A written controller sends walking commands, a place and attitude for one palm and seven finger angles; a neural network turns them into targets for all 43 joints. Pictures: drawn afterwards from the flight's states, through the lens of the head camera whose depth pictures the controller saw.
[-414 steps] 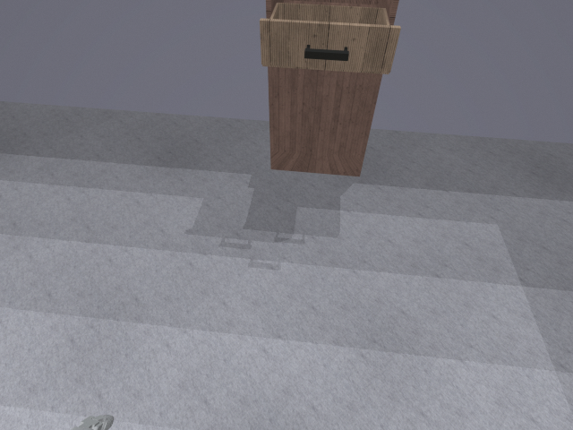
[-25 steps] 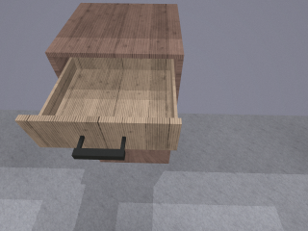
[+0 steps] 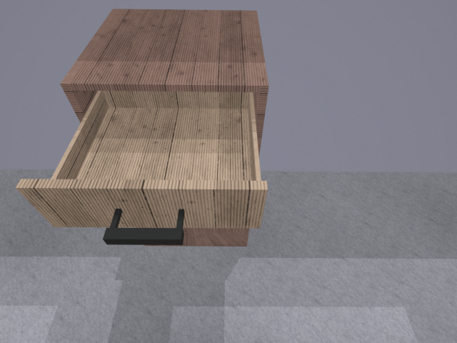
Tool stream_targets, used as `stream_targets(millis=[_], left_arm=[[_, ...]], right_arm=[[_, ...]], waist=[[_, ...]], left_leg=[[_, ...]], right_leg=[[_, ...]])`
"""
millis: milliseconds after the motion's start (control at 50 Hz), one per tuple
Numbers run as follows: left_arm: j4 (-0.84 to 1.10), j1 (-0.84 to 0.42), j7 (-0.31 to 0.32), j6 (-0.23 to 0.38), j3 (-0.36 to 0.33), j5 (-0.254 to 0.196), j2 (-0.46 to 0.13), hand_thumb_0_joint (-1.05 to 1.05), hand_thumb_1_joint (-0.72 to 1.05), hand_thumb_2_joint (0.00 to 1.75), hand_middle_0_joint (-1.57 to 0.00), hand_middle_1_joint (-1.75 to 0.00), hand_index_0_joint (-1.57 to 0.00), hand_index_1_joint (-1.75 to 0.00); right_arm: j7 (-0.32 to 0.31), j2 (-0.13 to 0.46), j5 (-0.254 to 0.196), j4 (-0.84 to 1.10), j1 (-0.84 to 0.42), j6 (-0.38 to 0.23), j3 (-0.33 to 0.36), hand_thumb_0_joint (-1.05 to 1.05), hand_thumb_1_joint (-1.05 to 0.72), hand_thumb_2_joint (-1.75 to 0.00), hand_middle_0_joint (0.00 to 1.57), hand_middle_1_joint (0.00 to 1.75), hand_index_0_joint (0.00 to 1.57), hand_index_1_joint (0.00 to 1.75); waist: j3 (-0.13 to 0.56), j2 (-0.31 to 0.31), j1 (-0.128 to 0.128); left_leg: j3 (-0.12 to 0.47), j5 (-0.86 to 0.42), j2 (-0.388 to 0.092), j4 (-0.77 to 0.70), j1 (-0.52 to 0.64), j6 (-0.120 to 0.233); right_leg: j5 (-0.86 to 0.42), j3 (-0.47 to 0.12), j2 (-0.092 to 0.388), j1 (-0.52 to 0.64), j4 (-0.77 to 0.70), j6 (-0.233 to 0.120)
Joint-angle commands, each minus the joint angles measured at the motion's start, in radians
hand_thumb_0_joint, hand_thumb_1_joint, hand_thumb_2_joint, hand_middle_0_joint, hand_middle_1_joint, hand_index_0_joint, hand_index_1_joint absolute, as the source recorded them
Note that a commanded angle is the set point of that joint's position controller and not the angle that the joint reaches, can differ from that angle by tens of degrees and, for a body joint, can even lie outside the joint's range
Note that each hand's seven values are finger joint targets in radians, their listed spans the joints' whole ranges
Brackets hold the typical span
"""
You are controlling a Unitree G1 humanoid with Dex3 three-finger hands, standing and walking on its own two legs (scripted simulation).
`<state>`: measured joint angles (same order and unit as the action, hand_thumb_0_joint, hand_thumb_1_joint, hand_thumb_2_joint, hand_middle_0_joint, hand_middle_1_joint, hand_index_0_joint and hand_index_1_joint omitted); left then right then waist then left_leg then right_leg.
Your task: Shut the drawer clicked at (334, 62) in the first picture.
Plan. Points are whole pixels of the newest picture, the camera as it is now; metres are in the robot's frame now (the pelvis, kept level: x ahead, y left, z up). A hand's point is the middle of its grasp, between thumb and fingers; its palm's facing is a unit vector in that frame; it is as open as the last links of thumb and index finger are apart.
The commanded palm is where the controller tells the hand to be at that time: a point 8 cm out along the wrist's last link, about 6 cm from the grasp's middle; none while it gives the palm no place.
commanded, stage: come to a stop and stand still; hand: left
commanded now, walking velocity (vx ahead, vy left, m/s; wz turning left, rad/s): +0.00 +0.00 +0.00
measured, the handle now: (147, 225) +0.31 +0.18 +0.01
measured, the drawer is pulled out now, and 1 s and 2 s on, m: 0.28 0.28 0.28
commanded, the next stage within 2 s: look again from close up in 0.64 s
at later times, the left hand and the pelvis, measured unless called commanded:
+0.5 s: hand out of the picture -0.01 +0.22 -0.17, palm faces -0.01 -0.98 -0.20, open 7.3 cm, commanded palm none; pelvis -0.01 +0.04 +0.00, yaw +0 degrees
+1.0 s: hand out of the picture -0.01 +0.20 -0.18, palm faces +0.01 -0.99 -0.17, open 7.3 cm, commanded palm none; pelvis +0.00 +0.04 +0.01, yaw +0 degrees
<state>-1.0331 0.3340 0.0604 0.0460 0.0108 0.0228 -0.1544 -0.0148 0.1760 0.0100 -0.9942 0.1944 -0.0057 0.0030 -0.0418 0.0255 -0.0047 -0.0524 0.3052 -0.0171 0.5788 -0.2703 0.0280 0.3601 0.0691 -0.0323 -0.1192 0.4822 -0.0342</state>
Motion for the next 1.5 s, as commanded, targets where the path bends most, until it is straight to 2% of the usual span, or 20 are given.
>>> stream_targets(millis=[0,20,40,60,120,180,240,360,400,820,1100,1320,1340,1360,1380,1400,1420,1440,1460,1480], left_arm=[[0.094,0.017,0.000,-0.002,-0.023,-0.011,-0.132,0.00,0.90,0.90,-0.20,-0.30,-0.20,-0.30],[0.098,0.026,0.001,-0.013,-0.022,-0.011,-0.130,0.00,0.90,0.90,-0.20,-0.30,-0.20,-0.30],[0.093,0.035,0.000,-0.025,-0.022,-0.011,-0.125,0.00,0.90,0.90,-0.20,-0.30,-0.20,-0.30],[0.090,0.037,-0.002,-0.032,-0.019,-0.009,-0.123,0.00,0.90,0.90,-0.20,-0.30,-0.20,-0.30],[0.095,0.013,-0.011,-0.041,-0.017,-0.008,-0.130,0.00,0.90,0.90,-0.20,-0.30,-0.20,-0.30],[0.096,0.003,-0.015,-0.044,-0.018,-0.007,-0.134,0.00,0.90,0.90,-0.20,-0.30,-0.20,-0.30],[0.094,0.009,-0.018,-0.047,-0.018,-0.006,-0.132,0.00,0.90,0.90,-0.20,-0.30,-0.20,-0.30],[0.063,0.020,-0.020,-0.043,-0.013,-0.008,-0.124,0.00,0.90,0.90,-0.20,-0.30,-0.20,-0.30],[0.051,0.023,-0.020,-0.041,-0.014,-0.009,-0.126,0.00,0.90,0.90,-0.20,-0.30,-0.20,-0.30],[-0.029,0.064,-0.009,-0.035,-0.008,-0.009,-0.098,0.00,0.90,0.90,-0.20,-0.30,-0.20,-0.30],[-0.030,0.059,-0.012,-0.039,-0.010,-0.009,-0.095,0.00,0.90,0.90,-0.20,-0.30,-0.20,-0.30],[-0.036,0.064,-0.011,-0.037,-0.011,-0.010,-0.090,0.00,0.90,0.90,-0.20,-0.30,-0.20,-0.30],[-0.048,0.079,0.022,-0.007,-0.003,0.011,-0.101,0.00,0.90,0.90,-0.20,-0.30,-0.20,-0.30],[1.517,-0.579,0.034,0.171,-0.136,-0.180,-0.327,0.00,0.90,0.90,-0.22,-0.32,-0.22,-0.32],[1.332,-0.178,0.082,0.125,-0.119,-0.104,-0.273,0.00,0.90,0.90,-0.24,-0.34,-0.24,-0.34],[1.146,0.124,0.110,-0.001,-0.012,-0.119,-0.095,0.00,0.90,0.90,-0.26,-0.37,-0.26,-0.37],[1.097,0.126,0.092,-0.019,0.082,-0.156,0.060,0.00,0.90,0.90,-0.28,-0.39,-0.28,-0.39],[1.143,0.042,0.071,0.021,0.065,-0.168,0.034,0.00,0.90,0.90,-0.30,-0.41,-0.30,-0.41],[1.125,0.043,0.051,0.073,-0.002,-0.159,-0.027,0.00,0.90,0.90,-0.32,-0.43,-0.32,-0.43],[1.084,0.133,0.018,0.131,-0.021,-0.166,-0.013,0.00,0.90,0.90,-0.34,-0.45,-0.34,-0.45]], right_arm=[[-0.008,0.084,0.003,0.043,0.097,-0.014,0.015,0.00,-0.90,-0.90,0.20,0.30,0.20,0.30],[-0.010,0.097,0.005,0.041,0.100,-0.015,0.014,0.00,-0.90,-0.90,0.20,0.30,0.20,0.30],[-0.013,0.101,0.004,0.045,0.078,-0.012,0.010,0.00,-0.90,-0.90,0.20,0.30,0.20,0.30],[-0.012,0.103,0.002,0.054,0.058,-0.009,0.007,0.00,-0.90,-0.90,0.20,0.30,0.20,0.30],[-0.004,0.111,0.006,0.059,0.059,-0.007,0.009,0.00,-0.90,-0.90,0.20,0.30,0.20,0.30],[0.000,0.120,0.008,0.051,0.077,-0.008,0.009,0.00,-0.90,-0.90,0.20,0.30,0.20,0.30],[-0.001,0.134,0.007,0.046,0.083,-0.013,0.012,0.00,-0.90,-0.90,0.20,0.30,0.20,0.30],[-0.005,0.128,0.000,0.012,0.102,-0.023,0.011,0.00,-0.90,-0.90,0.20,0.30,0.20,0.30],[-0.008,0.120,-0.001,-0.003,0.115,-0.028,0.011,0.00,-0.90,-0.90,0.20,0.30,0.20,0.30],[-0.019,0.093,-0.009,-0.078,0.111,-0.032,0.007,0.00,-0.90,-0.90,0.20,0.30,0.20,0.30],[-0.017,0.080,-0.008,-0.090,0.109,-0.028,0.005,0.00,-0.90,-0.90,0.20,0.30,0.20,0.30],[-0.018,0.075,-0.010,-0.106,0.129,-0.030,0.005,0.00,-0.90,-0.90,0.20,0.30,0.20,0.30],[-0.012,0.120,-0.008,-0.032,0.084,-0.035,0.000,0.00,-0.90,-0.90,0.20,0.30,0.20,0.30],[-0.038,0.275,-0.051,0.304,0.150,-0.168,0.053,0.00,-0.90,-0.90,0.20,0.30,0.20,0.30],[-0.061,0.175,-0.041,0.247,0.068,-0.273,0.003,0.00,-0.90,-0.90,0.20,0.30,0.20,0.30],[-0.045,0.138,-0.053,0.230,0.062,-0.307,0.023,0.00,-0.90,-0.90,0.20,0.30,0.20,0.30],[-0.040,0.141,-0.056,0.210,0.070,-0.307,0.028,0.00,-0.90,-0.90,0.20,0.30,0.20,0.30],[-0.032,0.175,-0.054,0.267,0.048,-0.312,0.046,0.00,-0.90,-0.90,0.20,0.30,0.20,0.30],[-0.024,0.203,-0.035,0.301,0.042,-0.313,0.058,0.00,-0.90,-0.90,0.20,0.30,0.20,0.30],[-0.018,0.205,-0.019,0.344,0.024,-0.310,0.060,0.00,-0.90,-0.90,0.20,0.30,0.20,0.30]], waist=[[0.058,-0.025,0.037],[0.038,0.046,0.023],[0.000,0.062,0.004],[-0.051,0.026,-0.005],[-0.093,-0.010,-0.002],[-0.075,-0.006,0.000],[-0.029,-0.003,-0.010],[0.012,0.011,-0.013],[0.039,-0.009,-0.011],[0.009,-0.036,-0.006],[-0.029,-0.035,-0.008],[-0.016,-0.041,-0.008],[-0.052,0.017,0.001],[0.469,0.194,0.119],[0.517,0.314,0.018],[0.348,0.241,0.033],[0.160,0.069,0.043],[0.055,-0.016,0.059],[0.058,-0.085,0.068],[0.084,-0.132,0.054]], left_leg=[[0.047,-0.293,-0.043,-0.045,0.093,0.021],[0.102,-0.382,-0.074,-0.049,0.079,0.040],[0.140,-0.364,-0.097,-0.080,0.035,0.054],[0.157,-0.269,-0.096,-0.109,-0.016,0.057],[0.161,-0.049,-0.075,-0.169,-0.053,0.044],[0.178,0.046,-0.074,-0.220,-0.046,0.043],[0.219,0.059,-0.102,-0.267,-0.030,0.057],[0.211,-0.056,-0.110,-0.269,0.035,0.060],[0.198,-0.159,-0.109,-0.250,0.078,0.059],[0.128,-0.388,-0.090,-0.185,0.150,0.045],[0.129,-0.287,-0.088,-0.225,0.135,0.041],[0.126,-0.320,-0.089,-0.222,0.149,0.039],[0.136,-0.619,-0.097,-0.042,0.085,0.007],[0.147,-0.668,-0.031,-0.125,0.460,-0.040],[0.154,-0.741,-0.094,-0.181,0.541,-0.056],[0.185,-0.625,-0.077,-0.235,0.364,-0.100],[0.163,-0.507,-0.071,-0.224,0.227,-0.074],[0.164,-0.349,-0.063,-0.172,0.111,-0.046],[0.156,-0.193,-0.033,-0.097,0.033,-0.030],[0.144,-0.133,-0.012,-0.026,-0.034,-0.025]], right_leg=[[-0.713,-0.108,0.166,-0.043,0.053,-0.034],[-0.495,-0.097,0.135,-0.064,0.045,-0.022],[-0.295,-0.089,0.113,-0.068,0.004,-0.016],[-0.167,-0.092,0.102,-0.077,-0.033,-0.015],[-0.004,-0.097,0.103,-0.110,-0.072,-0.017],[0.045,-0.097,0.102,-0.120,-0.074,-0.014],[0.017,-0.070,0.093,-0.095,-0.043,-0.002],[-0.039,-0.071,0.103,-0.093,-0.053,0.006],[-0.074,-0.072,0.107,-0.087,-0.056,0.009],[-0.220,-0.086,0.138,-0.072,-0.100,0.021],[-0.172,-0.086,0.140,-0.077,-0.128,0.021],[-0.193,-0.087,0.145,-0.068,-0.129,0.022],[-0.397,-0.121,0.153,-0.117,-0.110,0.022],[-0.420,0.003,0.054,-0.136,-0.003,0.016],[-0.159,-0.012,0.030,-0.190,0.146,-0.006],[0.003,-0.004,0.030,-0.267,0.230,0.012],[0.028,-0.001,0.042,-0.318,0.215,0.025],[0.046,0.022,0.039,-0.348,0.163,0.022],[0.027,0.036,0.028,-0.380,0.103,0.015],[-0.025,0.045,0.023,-0.392,0.077,0.011]])
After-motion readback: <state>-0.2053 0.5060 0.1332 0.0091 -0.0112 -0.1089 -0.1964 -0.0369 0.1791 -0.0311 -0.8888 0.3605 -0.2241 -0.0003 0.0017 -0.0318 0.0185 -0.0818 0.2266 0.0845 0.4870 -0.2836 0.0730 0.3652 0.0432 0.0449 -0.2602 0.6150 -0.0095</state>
